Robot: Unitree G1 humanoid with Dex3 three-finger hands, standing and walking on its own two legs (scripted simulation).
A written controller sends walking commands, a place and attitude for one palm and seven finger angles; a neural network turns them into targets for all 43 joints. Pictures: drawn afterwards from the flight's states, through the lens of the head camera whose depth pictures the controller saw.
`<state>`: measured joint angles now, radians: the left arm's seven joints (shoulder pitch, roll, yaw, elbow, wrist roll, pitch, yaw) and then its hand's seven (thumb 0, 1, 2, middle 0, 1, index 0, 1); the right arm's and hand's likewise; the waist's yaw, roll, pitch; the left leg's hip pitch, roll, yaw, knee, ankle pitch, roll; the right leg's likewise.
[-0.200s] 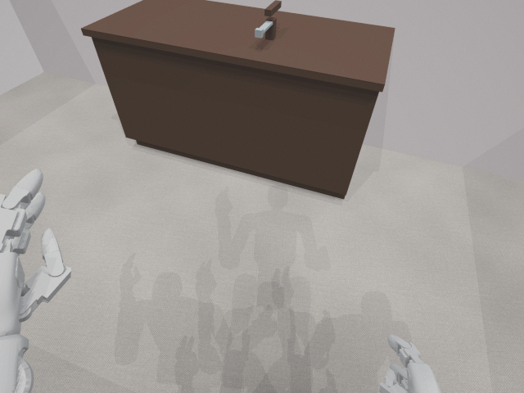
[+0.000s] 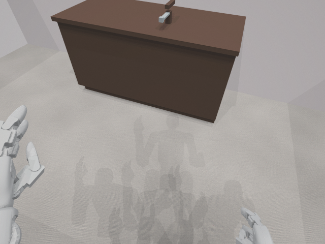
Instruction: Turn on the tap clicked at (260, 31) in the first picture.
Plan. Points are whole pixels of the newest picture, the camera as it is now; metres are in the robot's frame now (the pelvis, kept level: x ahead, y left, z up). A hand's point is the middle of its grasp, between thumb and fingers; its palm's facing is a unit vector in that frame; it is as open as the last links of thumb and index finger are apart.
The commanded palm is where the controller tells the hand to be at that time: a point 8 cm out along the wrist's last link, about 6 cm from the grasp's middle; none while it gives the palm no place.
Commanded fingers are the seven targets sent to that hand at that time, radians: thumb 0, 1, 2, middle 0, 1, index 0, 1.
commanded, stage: stand and wait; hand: left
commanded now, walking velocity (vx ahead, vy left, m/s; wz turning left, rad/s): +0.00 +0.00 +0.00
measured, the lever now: (161, 19) +1.37 +0.10 +0.02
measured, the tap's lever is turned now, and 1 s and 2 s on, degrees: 0 0 0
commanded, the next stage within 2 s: look at it before walking up in 0.06 s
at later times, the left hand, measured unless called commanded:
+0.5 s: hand (34, 169) +0.21 +0.25 +0.16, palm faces +0.44 -0.82 -0.37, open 7.4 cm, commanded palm +0.15 +0.29 +0.18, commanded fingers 0.00 0.90 0.90 -0.20 -0.30 -0.20 -0.30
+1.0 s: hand (35, 146) +0.25 +0.27 +0.16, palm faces +0.56 -0.67 -0.49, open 7.4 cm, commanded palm +0.18 +0.30 +0.18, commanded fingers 0.00 0.90 0.90 -0.20 -0.30 -0.20 -0.30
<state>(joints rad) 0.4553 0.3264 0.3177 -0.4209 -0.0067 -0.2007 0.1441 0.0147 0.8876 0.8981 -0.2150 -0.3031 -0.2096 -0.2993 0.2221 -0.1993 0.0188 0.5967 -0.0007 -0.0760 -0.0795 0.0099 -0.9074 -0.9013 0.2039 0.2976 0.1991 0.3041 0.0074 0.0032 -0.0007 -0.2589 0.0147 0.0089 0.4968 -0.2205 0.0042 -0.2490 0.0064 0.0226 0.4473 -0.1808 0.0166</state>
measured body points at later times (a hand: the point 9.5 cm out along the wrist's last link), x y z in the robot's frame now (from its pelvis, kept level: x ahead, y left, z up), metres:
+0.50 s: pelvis +0.01 +0.00 -0.01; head -0.01 +0.01 +0.44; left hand +0.18 +0.29 +0.18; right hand +0.16 -0.23 -0.09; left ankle +0.03 +0.11 -0.74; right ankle +0.04 -0.13 -0.74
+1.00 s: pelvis +0.10 -0.01 -0.02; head +0.12 -0.02 +0.43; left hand +0.22 +0.30 +0.19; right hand +0.29 -0.19 -0.13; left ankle +0.03 +0.10 -0.70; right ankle +0.15 -0.11 -0.74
